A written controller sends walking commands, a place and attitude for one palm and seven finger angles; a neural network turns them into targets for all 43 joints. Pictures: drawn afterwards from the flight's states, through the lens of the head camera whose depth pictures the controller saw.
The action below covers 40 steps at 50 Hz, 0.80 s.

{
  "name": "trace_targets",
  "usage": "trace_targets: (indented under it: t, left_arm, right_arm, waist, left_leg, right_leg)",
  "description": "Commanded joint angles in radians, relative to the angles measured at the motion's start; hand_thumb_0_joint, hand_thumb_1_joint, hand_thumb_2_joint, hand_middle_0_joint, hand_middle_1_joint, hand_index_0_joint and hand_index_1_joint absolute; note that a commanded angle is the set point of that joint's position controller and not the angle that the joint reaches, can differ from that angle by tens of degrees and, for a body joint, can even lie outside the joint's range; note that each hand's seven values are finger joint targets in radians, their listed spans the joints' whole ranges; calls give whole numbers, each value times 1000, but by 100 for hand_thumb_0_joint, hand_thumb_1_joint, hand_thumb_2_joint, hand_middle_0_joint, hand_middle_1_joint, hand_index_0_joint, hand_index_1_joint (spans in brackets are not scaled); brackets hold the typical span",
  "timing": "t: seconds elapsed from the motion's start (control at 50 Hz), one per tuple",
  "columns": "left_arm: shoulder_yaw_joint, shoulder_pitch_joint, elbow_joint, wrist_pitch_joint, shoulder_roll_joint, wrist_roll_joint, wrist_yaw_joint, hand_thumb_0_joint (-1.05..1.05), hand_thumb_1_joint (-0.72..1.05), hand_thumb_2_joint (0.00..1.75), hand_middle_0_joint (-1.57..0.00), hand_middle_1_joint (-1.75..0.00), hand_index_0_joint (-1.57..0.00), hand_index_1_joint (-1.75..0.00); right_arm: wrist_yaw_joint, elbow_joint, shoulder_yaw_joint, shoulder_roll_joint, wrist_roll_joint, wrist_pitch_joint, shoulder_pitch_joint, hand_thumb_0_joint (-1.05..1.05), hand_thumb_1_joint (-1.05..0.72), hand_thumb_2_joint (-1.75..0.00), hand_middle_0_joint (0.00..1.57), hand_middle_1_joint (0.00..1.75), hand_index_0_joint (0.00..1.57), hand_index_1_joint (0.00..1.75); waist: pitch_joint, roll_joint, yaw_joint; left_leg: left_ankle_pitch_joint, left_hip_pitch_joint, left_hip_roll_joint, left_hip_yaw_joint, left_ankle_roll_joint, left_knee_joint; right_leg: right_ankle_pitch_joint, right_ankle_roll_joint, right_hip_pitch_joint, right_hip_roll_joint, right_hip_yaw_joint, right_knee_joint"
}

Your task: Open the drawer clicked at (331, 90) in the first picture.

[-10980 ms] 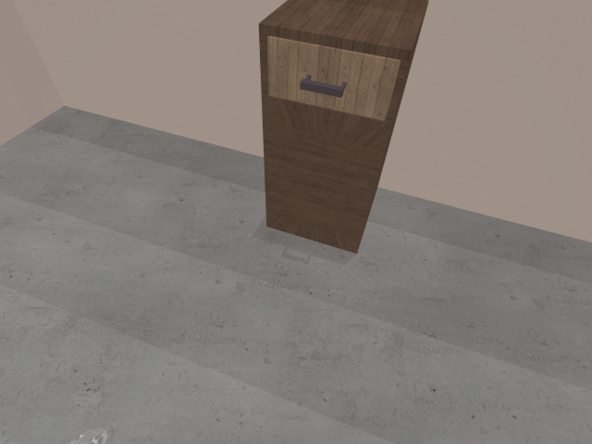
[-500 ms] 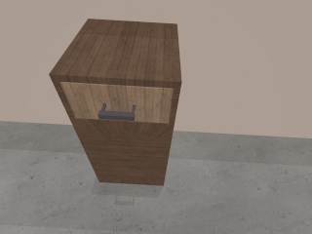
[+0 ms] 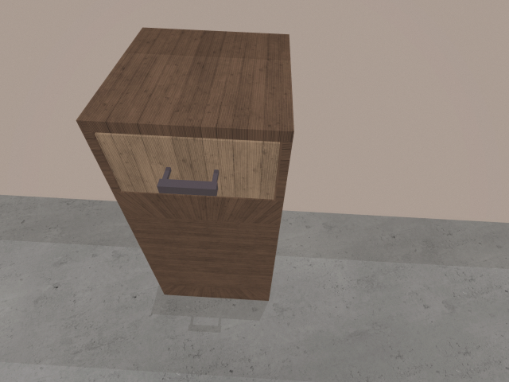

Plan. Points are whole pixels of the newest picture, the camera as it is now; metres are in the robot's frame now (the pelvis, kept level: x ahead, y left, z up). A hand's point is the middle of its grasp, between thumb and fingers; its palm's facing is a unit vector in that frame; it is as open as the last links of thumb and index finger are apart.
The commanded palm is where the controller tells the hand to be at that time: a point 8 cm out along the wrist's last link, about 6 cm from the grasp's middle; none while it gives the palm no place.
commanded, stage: raise the hand with hooked fingers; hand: left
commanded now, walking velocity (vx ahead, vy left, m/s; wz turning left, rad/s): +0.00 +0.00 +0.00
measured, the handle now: (190, 180) +0.51 +0.18 -0.03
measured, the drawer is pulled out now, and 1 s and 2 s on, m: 0.00 0.00 0.00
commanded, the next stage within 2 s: move the hooked fingers above the handle in 1.86 s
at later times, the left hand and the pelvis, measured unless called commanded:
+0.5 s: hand (137, 381) +0.14 +0.19 -0.06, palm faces -0.01 -0.09 -1.00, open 9.2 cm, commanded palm +0.14 +0.19 +0.01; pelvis -0.05 -0.05 -0.04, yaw +2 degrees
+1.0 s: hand (133, 293) +0.24 +0.20 +0.02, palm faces +0.11 -0.10 -0.99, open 12.2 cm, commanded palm +0.21 +0.20 +0.08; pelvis -0.03 -0.03 -0.02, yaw -2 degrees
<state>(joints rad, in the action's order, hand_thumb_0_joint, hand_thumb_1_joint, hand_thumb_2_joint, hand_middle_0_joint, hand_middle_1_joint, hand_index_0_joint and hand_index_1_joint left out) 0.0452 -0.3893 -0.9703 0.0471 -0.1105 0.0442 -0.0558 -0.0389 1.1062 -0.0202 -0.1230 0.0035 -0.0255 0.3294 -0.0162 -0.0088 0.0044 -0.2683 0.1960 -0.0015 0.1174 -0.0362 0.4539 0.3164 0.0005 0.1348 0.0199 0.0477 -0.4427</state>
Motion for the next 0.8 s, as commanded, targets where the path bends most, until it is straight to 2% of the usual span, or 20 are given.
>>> trace_targets:
  t: [0.0, 0.02, 0.04, 0.06, 0.08, 0.1, 0.12, 0.16, 0.2, 0.24, 0.28, 0.3, 0.34, 0.4, 0.42, 0.5, 0.54, 0.6, 0.68, 0.78]
  left_arm:
    - [32, 57, 1010, -15, -211, 77, -152, 0, 83, 87, -21, -34, -21, -34]
    - [108, 28, 980, 36, -93, 110, -165, 0, 81, 86, -21, -36, -21, -36]
    - [146, 60, 1071, 40, -88, 167, -177, 0, 78, 85, -21, -37, -21, -37]
    - [140, 77, 1120, 36, -155, 268, -202, 0, 76, 84, -21, -39, -21, -39]
    - [166, 45, 1103, 36, -152, 358, -225, 0, 74, 83, -21, -40, -21, -40]
    - [193, 66, 1110, 36, -143, 452, -247, 0, 71, 82, -21, -42, -21, -42]
    - [186, 87, 1060, 38, -158, 576, -281, 0, 69, 81, -22, -43, -22, -43]
    - [155, -103, 909, 37, -143, 774, -334, 0, 64, 79, -22, -47, -22, -47]
    - [70, -245, 829, 7, -192, 900, -347, 0, 60, 77, -22, -50, -22, -50]
    - [29, -220, 913, -42, -244, 968, -356, 0, 55, 75, -22, -53, -22, -53]
    - [-42, -151, 990, -66, -325, 1022, -385, 0, 50, 73, -23, -55, -23, -55]
    - [-91, -88, 1045, -71, -375, 1044, -409, 0, 48, 72, -23, -57, -23, -57]
    - [-81, 34, 1118, -57, -373, 1076, -453, 0, 43, 70, -23, -60, -23, -60]
    - [-89, 306, 1201, -53, -413, 1093, -487, 0, 36, 67, -24, -64, -24, -64]
    - [-71, 360, 1216, -61, -402, 1073, -484, 0, 34, 66, -24, -66, -24, -66]
    - [-22, 403, 1176, -82, -371, 988, -417, 0, 25, 62, -25, -72, -25, -72]
    - [-23, 355, 1120, -79, -380, 970, -369, 0, 20, 60, -25, -75, -25, -75]
    - [-34, 294, 1090, -55, -388, 957, -307, 0, 13, 57, -25, -80, -25, -80]
    - [-105, 210, 1083, -62, -449, 947, -260, 0, 4, 53, -26, -86, -26, -86]
    - [-161, 272, 1163, -106, -481, 943, -282, 0, -8, 48, -27, -93, -27, -93]
  right_arm:
    - [-70, -343, 55, -181, 71, -288, -108, 0, -90, -90, 20, 30, 20, 30]
    - [-70, -329, 54, -163, 76, -299, -86, 0, -90, -90, 20, 30, 20, 30]
    - [-61, -395, 60, -195, 74, -316, -119, 0, -90, -90, 20, 30, 20, 30]
    - [-59, -407, 64, -244, 50, -321, -123, 0, -90, -90, 20, 30, 20, 30]
    - [-54, -437, 60, -249, 25, -310, -127, 0, -90, -90, 20, 30, 20, 30]
    - [-43, -483, 63, -255, 15, -297, -126, 0, -90, -90, 20, 30, 20, 30]
    - [-34, -499, 72, -256, -12, -268, -124, 0, -90, -90, 20, 30, 20, 30]
    - [-1, -565, 95, -257, -50, -188, -191, 0, -90, -90, 20, 30, 20, 30]
    - [42, -602, 101, -246, -56, -89, -248, 0, -90, -90, 20, 30, 20, 30]
    - [75, -662, 86, -226, -47, -20, -308, 0, -90, -90, 20, 30, 20, 30]
    - [85, -706, 78, -216, -42, 28, -333, 0, -90, -90, 20, 30, 20, 30]
    - [85, -714, 77, -211, -43, 51, -343, 0, -90, -90, 20, 30, 20, 30]
    - [83, -743, 73, -199, -52, 79, -347, 0, -90, -90, 20, 30, 20, 30]
    - [68, -720, 76, -194, -75, 97, -349, 0, -90, -90, 20, 30, 20, 30]
    - [59, -718, 79, -194, -77, 93, -357, 0, -90, -90, 20, 30, 20, 30]
    - [32, -690, 68, -189, -74, 74, -367, 0, -90, -90, 20, 30, 20, 30]
    - [23, -673, 61, -190, -70, 74, -364, 0, -90, -90, 20, 30, 20, 30]
    - [23, -664, 54, -191, -63, 83, -359, 0, -90, -90, 20, 30, 20, 30]
    - [22, -659, 44, -192, -58, 89, -354, 0, -90, -90, 20, 30, 20, 30]
    - [17, -656, 57, -188, -56, 80, -349, 0, -90, -90, 20, 30, 20, 30]
  waist:
    - [248, 245, -6]
    - [163, 131, -21]
    - [73, 96, -20]
    - [123, 47, -40]
    - [114, -27, -55]
    - [130, -41, -63]
    - [159, -95, -64]
    - [141, -171, 18]
    - [133, -224, 107]
    - [177, -190, 144]
    - [221, -108, 156]
    - [248, -51, 161]
    - [291, 57, 135]
    - [304, 28, 59]
    - [296, 30, 37]
    - [288, 8, -6]
    - [258, -16, 7]
    - [296, -19, 40]
    - [281, -76, 80]
    - [311, -48, 88]
  left_leg:
    - [519, -197, -79, -136, 29, -53]
    - [437, -97, -74, -128, 9, -26]
    - [316, -18, -59, -138, 6, 2]
    - [256, 8, -42, -136, -3, 53]
    - [246, 49, -34, -148, -10, 97]
    - [226, 80, -21, -157, -7, 131]
    - [185, 111, -7, -150, -1, 167]
    - [120, 208, 16, -127, 13, 198]
    - [124, 323, 25, -107, 22, 218]
    - [118, 389, 38, -79, 27, 237]
    - [107, 377, 50, -65, 25, 251]
    - [105, 363, 58, -64, 25, 261]
    - [101, 286, 66, -60, 19, 288]
    - [63, 246, 61, -86, 7, 349]
    - [49, 237, 62, -88, 0, 365]
    - [41, 239, 58, -102, -12, 361]
    - [48, 257, 55, -102, -12, 332]
    - [89, 257, 52, -100, -5, 283]
    - [111, 287, 53, -97, 4, 224]
    - [114, 275, 66, -108, 2, 207]
  right_leg:
    - [-18, -30, 231, -12, 4, -163]
    - [-49, -24, 230, -10, 19, -148]
    - [-84, -27, 263, -9, 17, -109]
    - [-131, -35, 290, -19, 2, -101]
    - [-132, -40, 347, -26, 9, -120]
    - [-105, -40, 378, -31, 5, -149]
    - [-55, -39, 431, -40, 3, -162]
    - [24, -51, 455, -50, -15, -169]
    - [-94, -73, 396, -43, -93, -199]
    - [-186, -73, 343, -26, -118, -248]
    - [-166, -72, 327, -27, -150, -257]
    - [-148, -74, 319, -28, -169, -256]
    - [-106, -77, 366, -32, -193, -246]
    - [-26, -65, 448, -26, -235, -209]
    - [-15, -58, 452, -17, -250, -185]
    - [-84, -35, 400, -8, -223, -159]
    - [-136, -25, 354, -2, -218, -143]
    - [-243, -18, 258, 1, -206, -146]
    - [-378, -2, 147, 16, -196, -150]
    - [-394, -6, 110, 19, -198, -153]
